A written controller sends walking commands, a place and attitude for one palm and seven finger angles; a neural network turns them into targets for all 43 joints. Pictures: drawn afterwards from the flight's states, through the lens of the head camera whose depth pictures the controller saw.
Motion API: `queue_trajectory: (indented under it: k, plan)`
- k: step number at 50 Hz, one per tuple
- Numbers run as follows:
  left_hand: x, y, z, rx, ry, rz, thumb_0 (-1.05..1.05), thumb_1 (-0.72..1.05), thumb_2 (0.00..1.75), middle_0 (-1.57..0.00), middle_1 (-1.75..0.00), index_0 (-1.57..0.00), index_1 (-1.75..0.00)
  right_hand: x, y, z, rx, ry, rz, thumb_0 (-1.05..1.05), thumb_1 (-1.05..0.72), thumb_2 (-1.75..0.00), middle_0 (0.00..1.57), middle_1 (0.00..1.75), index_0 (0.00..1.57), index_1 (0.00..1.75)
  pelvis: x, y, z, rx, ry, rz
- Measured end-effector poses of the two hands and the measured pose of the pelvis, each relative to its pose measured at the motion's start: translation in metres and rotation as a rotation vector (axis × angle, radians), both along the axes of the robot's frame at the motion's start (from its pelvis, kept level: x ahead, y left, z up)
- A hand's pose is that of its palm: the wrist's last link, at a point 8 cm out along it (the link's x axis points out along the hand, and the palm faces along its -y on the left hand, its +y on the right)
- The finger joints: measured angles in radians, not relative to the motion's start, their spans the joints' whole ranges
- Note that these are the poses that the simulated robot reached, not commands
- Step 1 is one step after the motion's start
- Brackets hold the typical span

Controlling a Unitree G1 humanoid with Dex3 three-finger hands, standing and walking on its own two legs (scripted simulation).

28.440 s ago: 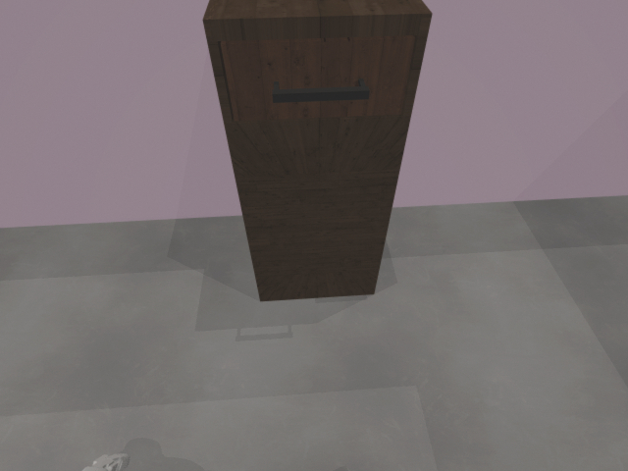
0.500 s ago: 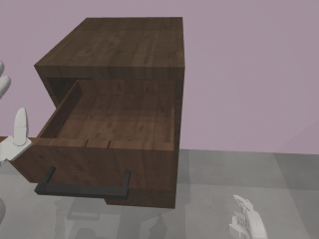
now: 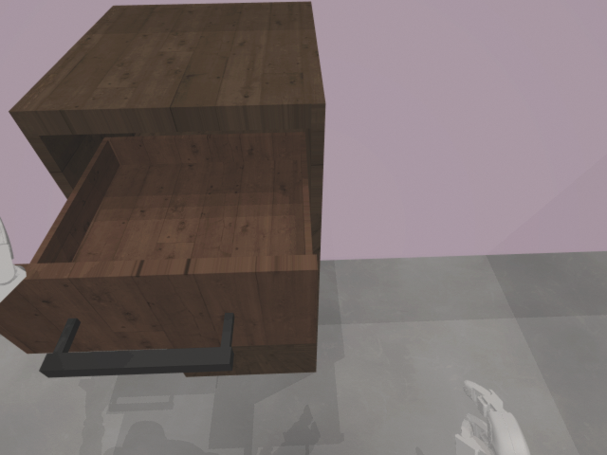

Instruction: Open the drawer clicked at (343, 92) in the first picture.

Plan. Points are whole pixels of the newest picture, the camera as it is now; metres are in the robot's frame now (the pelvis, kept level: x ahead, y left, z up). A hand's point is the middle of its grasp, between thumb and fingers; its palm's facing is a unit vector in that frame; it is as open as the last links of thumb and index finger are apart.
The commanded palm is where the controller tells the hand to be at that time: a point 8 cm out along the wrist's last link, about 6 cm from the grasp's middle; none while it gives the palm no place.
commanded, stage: step back with the hand held close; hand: left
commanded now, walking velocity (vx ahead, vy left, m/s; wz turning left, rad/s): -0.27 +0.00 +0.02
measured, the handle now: (145, 343) +0.22 +0.20 +0.09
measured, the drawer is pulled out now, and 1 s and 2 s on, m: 0.25 0.25 0.25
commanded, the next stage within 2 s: stop stepping back and stand still in 0.86 s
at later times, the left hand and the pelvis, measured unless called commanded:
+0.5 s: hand out of the picture +0.12 +0.26 +0.27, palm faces +0.53 -0.75 -0.40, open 7.4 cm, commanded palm +0.06 +0.31 +0.28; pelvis -0.07 +0.03 -0.02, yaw +1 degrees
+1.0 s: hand out of the picture +0.01 +0.21 +0.29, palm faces +0.46 -0.75 -0.48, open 7.4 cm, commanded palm -0.03 +0.28 +0.28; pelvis -0.17 +0.01 +0.00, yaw -2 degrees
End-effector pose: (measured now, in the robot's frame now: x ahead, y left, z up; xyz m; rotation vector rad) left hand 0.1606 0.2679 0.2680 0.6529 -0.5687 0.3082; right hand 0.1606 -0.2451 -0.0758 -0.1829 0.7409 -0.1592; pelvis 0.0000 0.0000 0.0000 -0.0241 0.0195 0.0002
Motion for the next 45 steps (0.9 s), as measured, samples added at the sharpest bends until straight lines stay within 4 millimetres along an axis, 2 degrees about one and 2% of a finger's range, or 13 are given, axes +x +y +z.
queue_trajectory:
  k: [4,10,14,21,25,32,35,39,42,45]
  plan:
    - [-0.009,0.001,-0.002,0.038,0.019,-0.034,0.01,0.88,0.90,-0.21,-0.31,-0.22,-0.30,-0.018,-0.002,0.003,-0.033,0.014,-0.031,0.02,-0.90,-0.90,0.20,0.30,0.20,0.30,-0.009,0.006,-0.001,0.004,0.011,-0.004]
    - [-0.036,0.006,0.013,0.116,-0.085,-0.034,0.01,0.88,0.90,-0.21,-0.31,-0.22,-0.30,-0.036,0.008,0.003,-0.045,0.002,-0.014,0.02,-0.90,-0.90,0.20,0.30,0.20,0.30,-0.025,0.011,-0.006,0.010,0.008,-0.003]
    - [-0.052,0.013,0.019,0.108,-0.165,-0.001,0.01,0.88,0.90,-0.21,-0.31,-0.22,-0.30,-0.043,0.018,-0.001,-0.021,-0.025,0.007,0.02,-0.90,-0.90,0.20,0.30,0.20,0.30,-0.038,0.012,-0.010,0.008,-0.002,-0.002]
    - [-0.071,0.024,0.010,0.022,-0.226,0.000,0.01,0.88,0.90,-0.21,-0.31,-0.22,-0.30,-0.063,0.030,-0.005,-0.023,-0.028,0.029,0.02,-0.90,-0.90,0.20,0.30,0.20,0.30,-0.058,0.020,-0.015,-0.020,-0.007,0.025]
    - [-0.084,0.031,0.004,0.037,-0.228,-0.012,0.01,0.88,0.90,-0.21,-0.31,-0.22,-0.30,-0.076,0.036,-0.005,-0.056,-0.018,0.029,0.02,-0.90,-0.90,0.20,0.30,0.20,0.30,-0.069,0.029,-0.018,-0.026,-0.012,0.021]
    - [-0.104,0.041,0.022,0.053,-0.297,0.007,0.01,0.88,0.90,-0.21,-0.31,-0.22,-0.30,-0.098,0.053,0.000,-0.027,-0.020,0.047,0.02,-0.90,-0.90,0.20,0.30,0.20,0.30,-0.087,0.030,-0.008,-0.047,0.002,0.000]
    - [-0.107,0.037,0.022,0.021,-0.295,-0.016,0.01,0.88,0.90,-0.21,-0.31,-0.22,-0.30,-0.107,0.057,0.002,-0.007,-0.031,0.057,0.02,-0.90,-0.90,0.20,0.30,0.20,0.30,-0.100,0.027,-0.006,-0.053,0.011,-0.021]
    - [-0.115,0.019,0.017,0.009,-0.255,-0.074,0.01,0.89,0.90,-0.20,-0.30,-0.21,-0.30,-0.120,0.054,0.003,0.009,-0.064,0.065,0.02,-0.90,-0.90,0.20,0.30,0.20,0.30,-0.123,0.019,-0.008,-0.046,0.027,-0.035]
    - [-0.131,0.000,0.014,0.060,-0.227,-0.123,0.01,0.89,0.90,-0.20,-0.30,-0.21,-0.30,-0.132,0.044,-0.002,0.015,-0.086,0.068,0.02,-0.90,-0.90,0.20,0.30,0.21,0.30,-0.145,0.010,-0.014,-0.032,0.037,-0.044]
    - [-0.154,-0.016,0.019,0.108,-0.207,-0.170,0.01,0.88,0.90,-0.21,-0.31,-0.22,-0.30,-0.152,0.030,-0.006,0.013,-0.055,0.037,0.02,-0.90,-0.90,0.20,0.30,0.21,0.30,-0.160,0.006,-0.012,-0.038,0.018,-0.033]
